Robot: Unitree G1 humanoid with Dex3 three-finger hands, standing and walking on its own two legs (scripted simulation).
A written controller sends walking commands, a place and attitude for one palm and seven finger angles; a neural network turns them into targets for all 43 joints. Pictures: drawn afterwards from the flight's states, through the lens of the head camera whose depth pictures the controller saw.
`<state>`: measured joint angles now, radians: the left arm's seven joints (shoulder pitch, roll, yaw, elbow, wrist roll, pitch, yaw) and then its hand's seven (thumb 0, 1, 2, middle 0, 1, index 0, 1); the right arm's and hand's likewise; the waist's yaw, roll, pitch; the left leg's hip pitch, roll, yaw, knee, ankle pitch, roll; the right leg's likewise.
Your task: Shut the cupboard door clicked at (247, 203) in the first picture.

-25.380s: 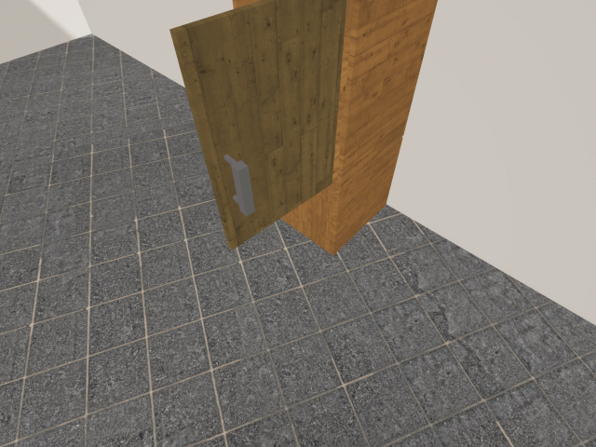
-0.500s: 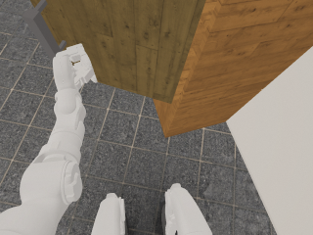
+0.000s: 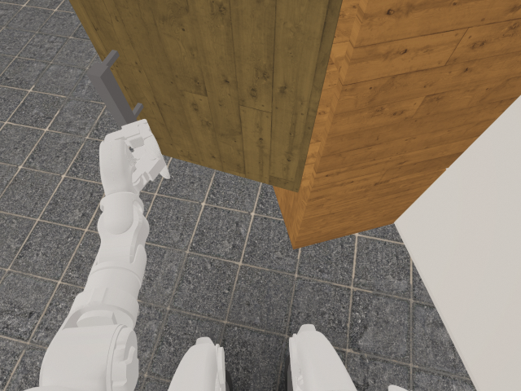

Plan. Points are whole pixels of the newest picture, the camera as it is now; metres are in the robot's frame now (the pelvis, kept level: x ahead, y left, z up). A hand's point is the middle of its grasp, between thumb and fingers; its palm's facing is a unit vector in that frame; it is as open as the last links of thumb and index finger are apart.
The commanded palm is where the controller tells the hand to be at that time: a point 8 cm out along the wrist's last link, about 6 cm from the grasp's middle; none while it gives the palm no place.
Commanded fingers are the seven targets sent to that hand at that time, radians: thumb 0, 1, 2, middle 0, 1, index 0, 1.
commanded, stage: draw the hand back to the body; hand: left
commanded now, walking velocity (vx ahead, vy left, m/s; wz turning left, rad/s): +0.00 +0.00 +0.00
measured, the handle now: (121, 92) +0.64 +0.24 +0.00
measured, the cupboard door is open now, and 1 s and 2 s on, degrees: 57 57 57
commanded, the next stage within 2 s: step back with the hand held close in 1.36 s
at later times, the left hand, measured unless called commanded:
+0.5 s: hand (46, 217) +0.32 +0.21 +0.15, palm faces +0.20 -0.94 -0.26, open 3.2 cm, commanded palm +0.28 +0.25 +0.17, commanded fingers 0.00 0.90 0.90 -0.83 -0.99 -0.83 -0.99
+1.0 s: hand out of the picture +0.23 +0.28 +0.26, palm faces +0.49 -0.75 -0.44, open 6.3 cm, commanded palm +0.18 +0.31 +0.28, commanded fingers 0.00 0.90 0.90 -0.20 -0.30 -0.20 -0.30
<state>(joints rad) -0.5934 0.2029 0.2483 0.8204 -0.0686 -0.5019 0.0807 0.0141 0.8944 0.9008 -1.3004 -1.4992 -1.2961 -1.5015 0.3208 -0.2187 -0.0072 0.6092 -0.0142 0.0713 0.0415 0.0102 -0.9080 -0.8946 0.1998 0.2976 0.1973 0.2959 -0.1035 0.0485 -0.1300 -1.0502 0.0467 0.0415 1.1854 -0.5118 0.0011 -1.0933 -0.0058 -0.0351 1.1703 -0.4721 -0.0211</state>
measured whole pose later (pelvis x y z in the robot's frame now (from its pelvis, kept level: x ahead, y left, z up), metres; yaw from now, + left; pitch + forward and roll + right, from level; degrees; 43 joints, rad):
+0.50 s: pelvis +0.04 +0.01 +0.09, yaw +2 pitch +3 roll +0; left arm 0.07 0.27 0.06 0.13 -0.06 -0.12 0.09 0.01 0.89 0.90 -1.09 -1.26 -1.08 -1.26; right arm 0.18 -0.23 0.01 0.52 0.05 0.04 -0.10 0.01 -0.91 -0.90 0.20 0.30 0.20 0.30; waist 0.01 0.03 -0.05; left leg -0.35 0.01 0.03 0.66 -0.37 0.01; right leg -0.38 -0.02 -0.05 0.66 -0.33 -0.01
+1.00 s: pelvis +0.05 +0.01 +0.10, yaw +3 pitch -3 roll +0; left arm 0.46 0.36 0.34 -0.38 -0.07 -0.06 0.12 0.01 0.89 0.90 -0.42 -0.53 -0.41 -0.53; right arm 0.21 -0.22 0.03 0.62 0.02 -0.07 -0.07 0.02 -0.90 -0.89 0.20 0.30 0.20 0.30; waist 0.07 0.08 0.01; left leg -0.09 0.00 0.02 0.43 -0.29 0.01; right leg -0.12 -0.02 -0.07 0.44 -0.26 0.00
